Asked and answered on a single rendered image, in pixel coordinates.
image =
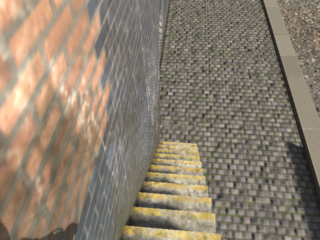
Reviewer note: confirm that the stairs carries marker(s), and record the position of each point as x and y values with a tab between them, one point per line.
174	203

